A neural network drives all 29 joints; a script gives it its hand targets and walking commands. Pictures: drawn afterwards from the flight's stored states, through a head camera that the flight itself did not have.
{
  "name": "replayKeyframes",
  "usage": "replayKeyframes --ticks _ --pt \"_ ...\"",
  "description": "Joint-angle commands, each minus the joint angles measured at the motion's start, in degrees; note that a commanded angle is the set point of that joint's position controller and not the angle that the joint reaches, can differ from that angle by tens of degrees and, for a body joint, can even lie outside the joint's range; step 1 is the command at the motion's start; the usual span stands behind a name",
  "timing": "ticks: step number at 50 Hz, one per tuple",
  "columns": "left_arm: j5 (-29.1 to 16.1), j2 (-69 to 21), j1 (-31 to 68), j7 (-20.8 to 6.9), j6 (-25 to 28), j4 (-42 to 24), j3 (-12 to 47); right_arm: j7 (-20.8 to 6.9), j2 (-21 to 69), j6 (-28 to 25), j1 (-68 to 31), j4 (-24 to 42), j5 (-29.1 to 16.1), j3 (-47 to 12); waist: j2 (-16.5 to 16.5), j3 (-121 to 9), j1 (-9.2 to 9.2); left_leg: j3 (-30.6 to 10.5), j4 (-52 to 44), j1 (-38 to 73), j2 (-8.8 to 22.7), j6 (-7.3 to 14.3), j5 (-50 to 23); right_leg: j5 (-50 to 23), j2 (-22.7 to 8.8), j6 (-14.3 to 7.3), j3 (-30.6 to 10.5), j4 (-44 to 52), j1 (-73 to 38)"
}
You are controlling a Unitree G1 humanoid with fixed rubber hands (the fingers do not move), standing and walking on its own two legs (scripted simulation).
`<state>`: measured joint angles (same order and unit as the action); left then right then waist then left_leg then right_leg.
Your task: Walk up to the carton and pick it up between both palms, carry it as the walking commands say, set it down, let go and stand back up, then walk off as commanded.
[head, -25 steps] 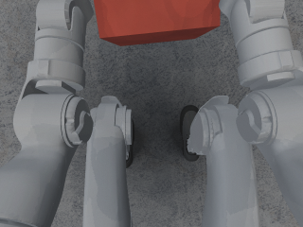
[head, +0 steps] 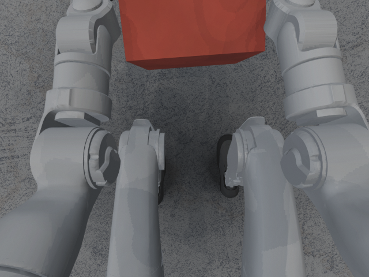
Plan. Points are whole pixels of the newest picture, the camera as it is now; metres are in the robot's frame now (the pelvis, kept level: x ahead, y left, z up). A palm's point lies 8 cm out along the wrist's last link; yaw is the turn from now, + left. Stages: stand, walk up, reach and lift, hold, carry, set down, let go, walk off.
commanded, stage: reach and lift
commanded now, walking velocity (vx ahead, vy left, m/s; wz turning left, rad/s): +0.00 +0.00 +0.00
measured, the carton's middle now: (189, 7) +0.56 +0.02 -0.16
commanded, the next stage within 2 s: none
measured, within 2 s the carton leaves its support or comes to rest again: neither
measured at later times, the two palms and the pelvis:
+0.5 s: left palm out of the picture +0.53 +0.16 +0.00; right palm out of the picture +0.53 -0.12 -0.01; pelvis -0.01 +0.00 +0.05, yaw +1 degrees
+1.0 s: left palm out of the picture +0.51 +0.17 +0.07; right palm out of the picture +0.51 -0.12 +0.06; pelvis -0.01 -0.01 +0.11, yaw +1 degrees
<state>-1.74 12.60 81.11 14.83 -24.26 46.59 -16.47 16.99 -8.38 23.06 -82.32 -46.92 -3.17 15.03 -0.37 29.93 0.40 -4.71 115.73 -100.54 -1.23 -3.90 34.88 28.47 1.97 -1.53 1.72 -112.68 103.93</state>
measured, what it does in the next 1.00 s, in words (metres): rises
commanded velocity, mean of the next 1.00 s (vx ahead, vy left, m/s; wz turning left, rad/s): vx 0.00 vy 0.00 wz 0.00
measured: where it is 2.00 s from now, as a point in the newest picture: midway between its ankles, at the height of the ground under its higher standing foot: (191, 181)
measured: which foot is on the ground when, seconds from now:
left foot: down 0.00-1.00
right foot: down 0.00-1.00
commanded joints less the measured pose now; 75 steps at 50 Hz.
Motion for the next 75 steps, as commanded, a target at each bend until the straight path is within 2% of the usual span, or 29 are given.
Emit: replayKeyframes --ticks 1,5,10,12,19,20,24,25,30,31,34,35,39,40,47,50,52,55,57,59,63,64,65,66,68,70,72,73,75 --pt "-6.6 -64.4 45.2 -27.4 2.5 -17.0 23.8 -25.3 69.3 0.9 -35.7 13.3 -5.9 -23.7 -0.3 -138.2 2.84 11.9 -17.3 24.9 -8.1 3.5 -16.1 -16.2 6.9 2.9 -0.5 14.7 -51.9" --pt "-4.9 -64.7 41.2 -27.8 1.9 -13.3 22.3 -25.5 70.9 1.5 -33.2 10.7 -4.6 -22.8 0.6 -136.0 3.03 11.6 -18.9 24.1 -8.2 3.9 -14.5 -14.5 7.0 3.2 -0.5 16.1 -52.4" --pt "-5.1 -66.0 41.4 -28.3 1.8 -15.2 22.8 -25.6 71.7 1.6 -31.2 10.6 -4.4 -22.4 -0.6 -136.9 2.55 11.2 -21.1 25.2 -8.5 3.8 -15.4 -15.8 6.9 3.0 -1.2 18.3 -55.2" --pt "-6.4 -66.1 41.9 -28.2 1.8 -17.8 24.5 -25.5 71.9 1.7 -32.4 13.6 -5.6 -24.1 -0.1 -140.8 2.37 10.9 -21.4 28.8 -8.7 3.7 -17.2 -17.4 7.1 3.1 -1.1 18.7 -57.7" --pt "-6.9 -66.6 41.0 -27.9 1.4 -17.8 25.8 -25.3 70.8 1.8 -31.2 13.7 -4.9 -25.0 -0.8 -138.9 1.46 10.5 -23.8 29.4 -8.7 3.6 -15.1 -15.6 6.8 2.6 -1.9 21.5 -59.0" --pt "-7.3 -66.7 41.3 -27.8 1.3 -19.1 26.5 -25.2 71.2 1.8 -32.2 15.7 -5.5 -26.0 0.0 -141.6 1.57 10.2 -24.2 31.5 -8.9 3.8 -16.3 -16.7 6.9 2.8 -1.7 21.6 -60.8" --pt "-6.2 -66.5 40.2 -28.1 0.7 -16.4 25.1 -25.3 71.7 2.6 -31.1 12.5 -4.9 -24.8 -0.3 -137.0 1.60 10.1 -26.3 30.3 -8.5 4.0 -12.0 -12.2 6.6 2.8 -2.3 24.2 -60.4" --pt "-5.7 -66.7 39.4 -28.2 0.7 -15.6 24.5 -25.4 72.8 2.5 -30.9 12.3 -5.1 -24.9 -0.3 -136.4 2.69 10.5 -26.8 30.1 -8.5 4.0 -11.2 -11.3 6.6 2.7 -2.7 25.0 -61.0" --pt "-6.3 -68.4 39.1 -28.4 0.4 -17.8 26.0 -25.8 73.4 2.9 -28.5 12.2 -4.8 -25.1 -0.2 -138.2 0.94 9.5 -29.0 34.5 -8.7 3.9 -13.2 -12.9 6.7 2.9 -2.6 27.0 -62.7" --pt "-6.5 -68.1 38.9 -28.4 0.6 -18.4 26.1 -25.9 72.8 2.7 -29.4 12.8 -5.2 -25.4 -1.3 -138.4 1.98 9.9 -28.9 34.4 -9.0 3.9 -13.2 -12.5 6.7 2.6 -3.1 27.2 -62.5" --pt "-6.8 -69.8 36.4 -28.5 0.6 -18.8 27.8 -26.0 73.3 2.3 -26.9 13.3 -4.4 -25.8 -0.6 -138.7 -0.02 9.1 -30.7 36.6 -9.0 3.6 -14.4 -14.5 6.7 2.4 -2.7 28.7 -64.9" --pt "-7.1 -69.9 37.0 -28.6 0.5 -19.3 28.4 -25.8 73.9 2.2 -28.1 15.4 -5.4 -27.1 -1.0 -141.6 1.07 9.1 -30.8 38.5 -9.1 3.6 -16.2 -15.9 6.6 2.7 -3.1 28.9 -66.8" --pt "-6.3 -68.6 36.5 -28.6 1.0 -19.0 27.7 -25.8 73.9 2.3 -26.2 13.0 -4.8 -26.6 -1.2 -137.0 1.32 9.3 -32.6 37.1 -8.9 3.7 -13.6 -13.5 6.3 2.5 -4.3 31.3 -67.1" --pt "-7.5 -69.7 36.1 -28.5 1.0 -22.0 30.0 -25.6 74.7 2.0 -25.8 15.8 -5.4 -28.3 -1.0 -140.9 0.75 9.1 -32.8 39.4 -9.3 3.5 -16.3 -16.6 6.5 2.6 -4.1 31.4 -70.2" --pt "-6.3 -69.5 33.3 -28.8 0.7 -18.5 29.2 -25.7 74.0 2.2 -24.1 13.3 -4.1 -28.0 -0.6 -134.9 0.71 8.4 -35.8 39.1 -9.0 3.8 -12.4 -12.4 5.9 2.6 -5.4 34.9 -70.8" --pt "-7.3 -71.0 31.7 -28.7 0.6 -20.1 31.5 -25.6 74.9 1.9 -24.7 17.1 -5.7 -30.5 -0.9 -139.1 1.16 7.8 -37.2 44.2 -9.1 3.8 -15.4 -14.9 6.2 2.8 -5.1 35.7 -73.0" --pt "-6.4 -70.7 31.6 -28.7 0.5 -18.5 30.3 -25.8 74.4 2.2 -24.5 15.3 -4.6 -29.6 -1.1 -134.8 0.70 7.8 -38.4 43.1 -8.9 4.0 -13.2 -12.1 5.9 2.7 -5.4 37.2 -72.0" --pt "-7.7 -70.9 31.1 -28.7 0.5 -21.9 32.3 -25.5 75.1 2.4 -22.8 17.7 -5.1 -31.1 -0.1 -139.7 0.51 7.4 -39.6 46.7 -9.2 4.0 -16.2 -16.2 6.0 2.8 -5.5 38.2 -77.5" --pt "-5.8 -70.3 30.0 -29.0 0.4 -17.5 30.1 -25.8 75.0 2.6 -21.6 12.9 -3.9 -29.1 -0.3 -130.7 0.74 7.4 -41.0 42.9 -8.5 4.0 -11.5 -10.6 5.3 2.6 -6.7 40.2 -74.1" --pt "-6.6 -70.9 28.8 -28.9 0.5 -19.8 31.1 -25.6 75.6 2.4 -21.2 15.8 -4.2 -29.7 -0.4 -134.5 0.97 7.0 -42.0 47.0 -8.8 4.2 -14.9 -14.2 5.7 2.8 -6.1 40.7 -77.8" --pt "-4.9 -70.7 26.5 -29.1 0.7 -16.7 29.4 -25.6 75.2 2.1 -17.6 12.2 -1.7 -26.8 -0.8 -125.5 0.55 6.7 -43.9 44.3 -8.6 4.0 -13.6 -13.3 5.3 2.7 -6.6 42.5 -75.6" --pt "-5.7 -71.4 27.0 -29.1 1.0 -19.5 30.6 -25.5 76.8 2.2 -17.4 14.5 -3.0 -28.7 -0.7 -129.1 0.69 6.7 -44.8 47.7 -8.6 4.3 -14.6 -14.6 5.3 2.8 -7.0 43.7 -80.0" --pt "-3.3 -70.3 23.4 -29.3 0.6 -13.0 27.1 -25.6 75.1 2.1 -15.6 10.0 -0.3 -24.7 -0.1 -118.1 0.52 6.1 -45.6 42.4 -8.4 4.4 -12.2 -13.0 5.1 2.9 -6.0 43.7 -74.4" --pt "-2.1 -70.6 22.2 -29.7 0.8 -10.9 25.3 -25.8 76.0 2.1 -15.0 7.9 0.5 -23.4 0.4 -113.2 0.33 6.4 -46.8 41.1 -8.2 4.6 -8.9 -8.9 4.8 2.9 -7.1 45.6 -73.9" --pt "1.6 -71.7 16.0 -30.3 0.8 -2.9 20.8 -26.1 76.1 1.8 -10.5 2.8 3.7 -19.0 -0.7 -99.2 0.58 6.4 -48.9 37.1 -8.1 4.3 -7.0 -7.1 4.4 2.7 -6.8 47.6 -70.3" --pt "3.3 -73.7 12.6 -30.0 1.6 -3.1 17.8 -26.6 78.1 1.3 -6.5 1.5 5.2 -16.8 -0.2 -93.7 0.43 5.3 -50.1 39.6 -8.4 4.3 -11.6 -12.9 5.1 2.9 -4.9 48.0 -69.7" --pt "4.6 -74.0 11.2 -30.0 2.6 -3.9 16.7 -27.0 79.5 0.5 -3.5 1.2 6.4 -15.5 -0.2 -89.4 -0.10 5.1 -52.1 40.6 -8.4 4.6 -12.4 -14.1 5.1 2.7 -5.5 50.9 -69.9" --pt "6.9 -72.9 8.3 -30.0 2.3 1.5 12.3 -27.3 77.6 0.8 0.1 -4.8 9.5 -10.8 0.2 -79.9 -0.79 4.9 -53.5 38.3 -7.7 4.7 -9.1 -10.5 4.7 2.5 -5.4 52.4 -64.7" --pt "7.5 -74.0 5.5 -30.2 2.9 0.3 12.9 -27.5 77.5 -0.2 1.0 -1.4 9.3 -11.8 0.1 -80.1 -0.61 4.8 -55.9 40.9 -7.9 4.7 -9.8 -10.9 4.3 2.2 -6.1 55.2 -68.1"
